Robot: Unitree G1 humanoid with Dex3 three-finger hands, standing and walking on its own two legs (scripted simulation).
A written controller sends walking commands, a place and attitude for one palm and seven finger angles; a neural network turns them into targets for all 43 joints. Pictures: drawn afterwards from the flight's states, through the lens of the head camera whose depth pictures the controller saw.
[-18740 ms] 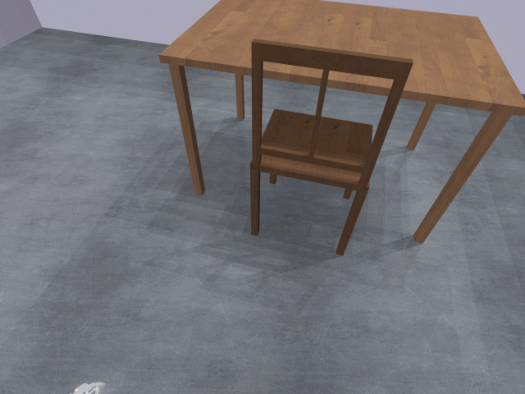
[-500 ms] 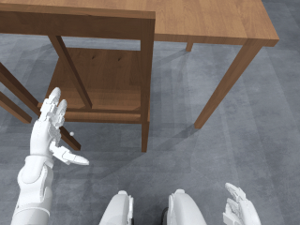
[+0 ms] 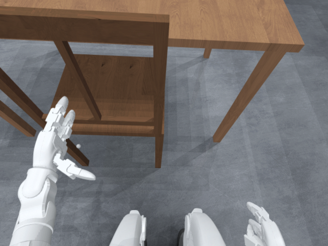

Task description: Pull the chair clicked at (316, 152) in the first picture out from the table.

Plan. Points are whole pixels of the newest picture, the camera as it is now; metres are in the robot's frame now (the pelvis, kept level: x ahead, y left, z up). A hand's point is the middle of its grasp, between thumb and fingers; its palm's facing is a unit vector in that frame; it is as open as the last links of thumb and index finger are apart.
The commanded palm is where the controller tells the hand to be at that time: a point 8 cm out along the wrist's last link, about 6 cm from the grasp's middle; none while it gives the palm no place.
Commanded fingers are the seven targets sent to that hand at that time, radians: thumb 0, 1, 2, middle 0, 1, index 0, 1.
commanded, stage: aim the fingers beside a spindle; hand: left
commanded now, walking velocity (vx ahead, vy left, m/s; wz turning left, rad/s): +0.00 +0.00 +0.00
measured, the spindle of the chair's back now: (83, 88) +0.49 +0.23 +0.03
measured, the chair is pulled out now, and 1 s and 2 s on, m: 0.00 0.00 0.00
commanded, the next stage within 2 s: none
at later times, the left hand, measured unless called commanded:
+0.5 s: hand (85, 149) +0.33 +0.19 +0.02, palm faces -0.04 -1.00 -0.03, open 16.9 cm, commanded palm +0.32 +0.26 +0.03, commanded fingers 0.00 -0.50 0.30 -0.06 -0.08 -0.06 -0.08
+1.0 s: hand (75, 143) +0.34 +0.22 +0.02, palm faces +0.05 -1.00 -0.06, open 16.9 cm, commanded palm +0.31 +0.26 +0.02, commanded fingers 0.00 -0.50 0.30 -0.06 -0.08 -0.06 -0.08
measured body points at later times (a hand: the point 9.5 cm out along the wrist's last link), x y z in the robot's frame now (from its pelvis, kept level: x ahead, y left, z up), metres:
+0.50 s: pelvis +0.00 +0.01 +0.00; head +0.12 +0.02 +0.44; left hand +0.32 +0.25 +0.03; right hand +0.16 -0.24 -0.09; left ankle +0.01 +0.10 -0.63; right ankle +0.04 -0.11 -0.63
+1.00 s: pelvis +0.00 +0.00 +0.00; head +0.12 +0.01 +0.44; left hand +0.33 +0.27 +0.02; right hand +0.15 -0.25 -0.10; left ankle +0.01 +0.10 -0.63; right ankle +0.04 -0.11 -0.63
